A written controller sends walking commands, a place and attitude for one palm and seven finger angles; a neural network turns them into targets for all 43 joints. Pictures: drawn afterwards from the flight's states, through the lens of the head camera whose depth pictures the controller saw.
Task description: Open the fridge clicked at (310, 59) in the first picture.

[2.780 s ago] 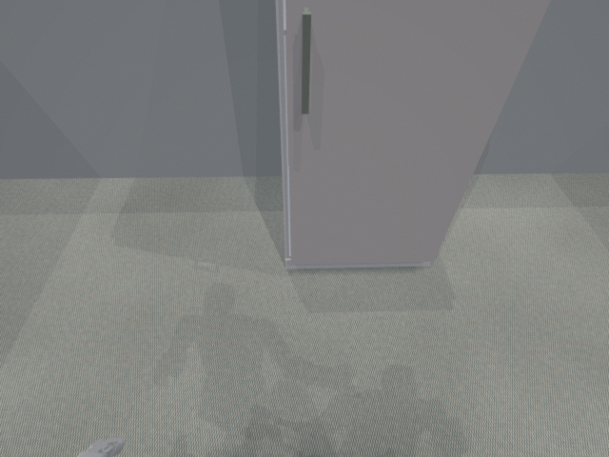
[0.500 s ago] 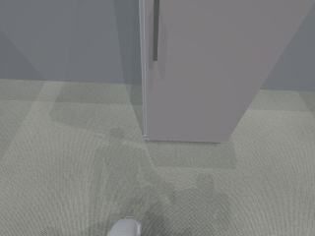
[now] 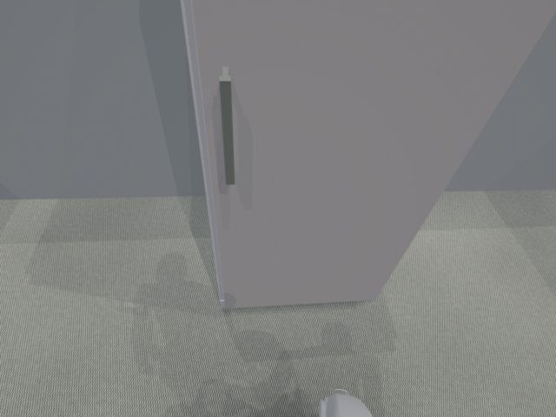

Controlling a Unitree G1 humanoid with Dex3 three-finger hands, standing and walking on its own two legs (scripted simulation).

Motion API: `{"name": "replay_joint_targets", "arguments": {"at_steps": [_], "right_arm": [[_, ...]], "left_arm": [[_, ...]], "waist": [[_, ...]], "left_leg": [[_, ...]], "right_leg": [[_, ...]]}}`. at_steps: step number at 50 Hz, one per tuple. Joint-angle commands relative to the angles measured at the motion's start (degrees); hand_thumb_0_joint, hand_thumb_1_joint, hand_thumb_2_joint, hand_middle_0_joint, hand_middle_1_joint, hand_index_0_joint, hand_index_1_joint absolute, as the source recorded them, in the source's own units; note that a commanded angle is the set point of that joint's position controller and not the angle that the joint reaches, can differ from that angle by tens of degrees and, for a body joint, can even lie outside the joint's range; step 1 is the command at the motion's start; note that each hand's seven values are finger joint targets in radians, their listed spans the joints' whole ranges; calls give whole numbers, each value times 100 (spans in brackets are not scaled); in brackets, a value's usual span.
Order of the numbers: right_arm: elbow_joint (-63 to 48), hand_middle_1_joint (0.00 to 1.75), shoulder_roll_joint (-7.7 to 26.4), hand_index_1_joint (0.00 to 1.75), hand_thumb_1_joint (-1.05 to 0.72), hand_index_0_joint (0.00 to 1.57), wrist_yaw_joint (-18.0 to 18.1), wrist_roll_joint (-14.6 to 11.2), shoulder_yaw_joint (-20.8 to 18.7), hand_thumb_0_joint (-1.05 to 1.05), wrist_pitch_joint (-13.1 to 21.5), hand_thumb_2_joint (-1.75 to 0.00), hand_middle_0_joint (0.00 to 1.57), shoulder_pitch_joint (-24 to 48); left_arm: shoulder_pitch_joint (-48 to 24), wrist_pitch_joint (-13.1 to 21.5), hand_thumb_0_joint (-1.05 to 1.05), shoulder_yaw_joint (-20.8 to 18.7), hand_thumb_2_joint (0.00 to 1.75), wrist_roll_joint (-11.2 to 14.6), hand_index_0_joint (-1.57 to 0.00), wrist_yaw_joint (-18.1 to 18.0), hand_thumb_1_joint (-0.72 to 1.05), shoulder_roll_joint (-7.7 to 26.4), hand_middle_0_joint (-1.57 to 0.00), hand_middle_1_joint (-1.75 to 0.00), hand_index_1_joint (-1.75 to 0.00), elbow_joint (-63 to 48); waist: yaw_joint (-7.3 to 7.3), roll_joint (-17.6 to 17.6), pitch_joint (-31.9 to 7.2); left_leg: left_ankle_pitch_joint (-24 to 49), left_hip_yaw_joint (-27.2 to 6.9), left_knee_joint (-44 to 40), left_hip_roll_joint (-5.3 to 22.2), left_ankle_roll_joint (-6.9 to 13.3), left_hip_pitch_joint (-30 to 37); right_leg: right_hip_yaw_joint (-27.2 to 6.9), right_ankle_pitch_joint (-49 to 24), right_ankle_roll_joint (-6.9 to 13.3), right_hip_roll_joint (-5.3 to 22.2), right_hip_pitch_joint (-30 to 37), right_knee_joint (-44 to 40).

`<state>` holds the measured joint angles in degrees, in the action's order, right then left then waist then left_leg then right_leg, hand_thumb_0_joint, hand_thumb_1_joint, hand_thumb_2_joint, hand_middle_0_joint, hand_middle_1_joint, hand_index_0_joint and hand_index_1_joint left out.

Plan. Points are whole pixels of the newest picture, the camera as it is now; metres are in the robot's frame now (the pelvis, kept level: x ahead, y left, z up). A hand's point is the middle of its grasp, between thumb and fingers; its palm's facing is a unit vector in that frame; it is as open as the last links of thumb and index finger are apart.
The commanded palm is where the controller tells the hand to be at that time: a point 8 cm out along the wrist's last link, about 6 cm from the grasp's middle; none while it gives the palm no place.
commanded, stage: take the last steps up to it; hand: left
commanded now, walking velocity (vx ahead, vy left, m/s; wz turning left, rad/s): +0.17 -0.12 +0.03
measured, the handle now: (228, 131) +0.56 +0.11 +0.11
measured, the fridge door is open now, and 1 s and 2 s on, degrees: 0 0 0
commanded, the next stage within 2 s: come to a stop and stand still in 0.04 s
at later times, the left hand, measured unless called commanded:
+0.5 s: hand out of the picture +0.16 +0.14 -0.18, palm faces +0.10 -0.97 -0.23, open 7.3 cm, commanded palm none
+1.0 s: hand out of the picture +0.01 +0.20 -0.19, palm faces +0.07 -0.98 -0.17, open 7.4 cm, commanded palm none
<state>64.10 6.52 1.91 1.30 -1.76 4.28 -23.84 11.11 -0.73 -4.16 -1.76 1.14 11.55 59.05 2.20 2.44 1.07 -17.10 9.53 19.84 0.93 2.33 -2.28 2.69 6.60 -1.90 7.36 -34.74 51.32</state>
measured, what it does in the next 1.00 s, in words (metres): steps on the spot: right foot, then left foot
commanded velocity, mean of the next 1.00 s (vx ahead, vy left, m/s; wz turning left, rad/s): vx -0.05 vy -0.03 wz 0.01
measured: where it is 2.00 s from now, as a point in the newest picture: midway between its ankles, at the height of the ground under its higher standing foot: outside the picture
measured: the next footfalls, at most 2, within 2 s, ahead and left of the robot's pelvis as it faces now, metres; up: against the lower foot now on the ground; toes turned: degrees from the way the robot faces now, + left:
right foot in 0.16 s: +0.20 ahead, -0.17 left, +0.00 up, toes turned -7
left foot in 0.60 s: +0.13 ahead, +0.09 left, +0.00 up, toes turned +6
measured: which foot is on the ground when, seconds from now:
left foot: down 0.00-0.16, up 0.18-0.58, down 0.60-1.00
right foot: up 0.00-0.14, down 0.16-0.60, up 0.62-1.00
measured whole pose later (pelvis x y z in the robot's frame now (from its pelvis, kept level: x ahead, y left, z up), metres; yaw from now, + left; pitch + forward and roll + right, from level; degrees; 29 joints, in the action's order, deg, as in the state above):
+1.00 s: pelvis +0.05 +0.01 +0.01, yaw +0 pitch +0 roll -3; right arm 60.9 7.7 3.4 1.1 -1.9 0.2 -15.8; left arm 19.4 -4.7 -4.6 -1.6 -0.5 13.0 62.9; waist 0.5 2.9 0.5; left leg -7.3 5.7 19.8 1.2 4.0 -12.5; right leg -2.7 20.1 -3.4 1.1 -19.0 54.0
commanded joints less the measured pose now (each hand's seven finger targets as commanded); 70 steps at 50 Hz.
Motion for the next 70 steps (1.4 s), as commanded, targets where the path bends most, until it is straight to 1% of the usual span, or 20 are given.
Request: {"name": "replay_joint_targets", "arguments": {"at_steps": [1,3,6,8,11,14,23,28,29,30,31,32,36,42,53,59,60,62,66,70], "right_arm": [[-49,30,895,30,-90,20,39,61,-224,0,-6,-90,20,-588],[-22,30,939,30,-90,20,41,73,-243,0,-44,-90,20,-551],[44,30,880,30,-90,20,-5,-4,-240,0,-78,-90,20,-489],[-102,30,399,30,-90,20,-15,-114,-83,0,-104,-90,20,-864],[5,30,337,30,-90,20,46,-156,-97,0,-246,-90,20,-444],[-39,30,197,30,-90,20,62,-133,-121,0,-561,-90,20,-189],[-736,30,547,30,-90,20,-104,-37,-298,0,-769,-90,20,733],[-800,30,562,30,-90,20,-116,-68,-250,0,-559,-90,20,503],[-762,30,719,30,-90,20,-115,-70,-251,0,-490,-90,20,412],[-868,30,1201,30,-90,20,-96,-17,-331,0,-415,-90,20,504],[-1075,30,1466,30,-90,20,-61,5,-341,0,-427,-90,20,863],[-1158,30,1405,30,-90,20,-7,42,-277,0,-422,-90,20,1226],[-1030,30,1058,30,-90,20,120,8,-123,0,-332,-90,20,1475],[-706,30,1099,30,-90,20,222,-18,-215,0,-330,-90,20,639],[-263,30,1137,30,-90,20,104,29,-274,0,-413,-90,20,338],[-28,30,1011,30,-90,20,-8,13,-276,0,-499,-90,20,380],[-4,30,761,30,-90,20,-27,-31,-238,0,-504,-90,20,298],[-233,30,380,30,-90,20,-72,-30,-156,0,-546,-90,20,500],[21,30,467,30,-90,20,-181,28,-222,0,-630,-90,20,-107],[-16,30,340,30,-90,20,-151,1,-165,0,-553,-90,20,-77]], "left_arm": [[-595,130,0,91,90,48,-20,42,90,-67,-20,-30,-30,-464],[-473,174,0,73,90,52,-20,27,90,-30,-20,-30,-30,-426],[1022,335,0,-16,90,24,-20,-43,90,366,-20,-30,-30,82],[1925,457,0,-148,90,83,-20,-177,90,1175,-20,-30,-30,319],[640,397,0,13,90,98,-20,-317,90,655,-20,-30,-30,51],[265,258,0,34,90,35,-20,-418,90,438,-20,-30,-30,-106],[24,57,0,-126,90,-14,-20,-447,90,779,-20,-30,-30,-476],[-77,-31,0,-145,90,-25,-20,-382,90,833,-20,-30,-30,-590],[76,-72,0,-98,90,26,-20,-362,90,660,-20,-30,-30,-565],[329,-115,0,-14,90,83,-20,-334,90,302,-20,-30,-30,-622],[319,-145,0,39,90,84,-20,-342,90,193,-20,-30,-30,-647],[248,-161,0,14,90,76,-20,-337,90,284,-20,-30,-30,-607],[706,-169,0,-51,90,29,-20,-211,90,417,-20,-30,-30,-116],[805,-257,0,-105,90,4,-20,-187,90,436,-20,-30,-30,-14],[825,-272,0,80,90,44,-20,-160,90,107,-20,-30,-30,97],[1777,-97,0,155,90,86,-20,-223,90,-82,-20,-30,-30,531],[1892,-54,0,130,90,51,-20,-270,90,84,-20,-30,-30,561],[1464,-12,0,54,90,34,-20,-355,90,718,-20,-30,-30,333],[751,198,0,174,90,102,-20,-364,90,265,-20,-30,-30,178],[1197,298,0,269,90,108,-20,-334,90,-32,-20,-30,-30,312]], "waist": [[183,-972,768],[121,-998,615],[-534,-382,-339],[-609,1288,-1652],[-320,241,-873],[-144,117,-197],[-229,810,-353],[-42,675,-596],[-7,174,-638],[-67,-1484,-502],[-116,-2122,-254],[-187,-1578,16],[-372,-982,232],[-87,-609,53],[3,-1300,71],[-444,-988,169],[-473,-480,236],[-466,1161,1027],[-64,640,1242],[-190,541,955]], "left_leg": [[2689,-925,-532,1620,611,-104],[2772,-912,-301,1648,560,-183],[2867,-523,1556,1181,167,-733],[-1832,-393,4508,27,-245,-2392],[-1346,-959,4611,435,-329,-2046],[-1213,-940,4131,365,-434,-1872],[-802,-959,3753,134,-560,-2086],[168,-646,1369,22,-459,-898],[686,-814,587,199,-427,-301],[1283,-2191,-143,1332,-132,-279],[1694,-2861,-580,2030,267,-1106],[1357,-2751,-715,2105,596,-1743],[860,-2045,-781,1417,170,-1178],[1149,-2104,-847,1694,253,-280],[-1221,-2122,-1386,1409,357,-826],[-1733,-1413,-1109,770,-28,-1906],[-1620,-1123,-510,476,-172,-2252],[-1039,-579,1639,-5,-346,-3033],[212,-828,2977,147,-348,-2508],[415,-719,2904,238,-481,-2629]], "right_leg": [[218,316,142,-115,54,-1216],[310,502,258,-270,691,-1592],[386,-185,435,-472,3088,-2461],[-2142,-3127,1259,1843,4845,-2753],[-1029,-4901,1260,1484,3298,-2689],[-496,-4261,1201,1301,2080,-2882],[-541,-2865,1293,1312,1970,-2957],[-435,-943,849,855,1769,-2469],[-311,-80,592,540,1389,-2022],[136,1596,181,-176,717,-1217],[-47,2594,-8,-554,836,-366],[-470,2395,13,-407,1102,29],[-696,1354,-45,-559,808,573],[-804,1220,-196,-570,509,770],[-144,1858,25,-565,1497,-785],[441,1154,208,-797,3412,-3134],[27,1441,273,-408,3675,-3617],[-2186,3916,829,1487,2361,-5090],[-1226,2463,574,843,1425,-4902],[-606,879,561,557,2239,-4361]]}}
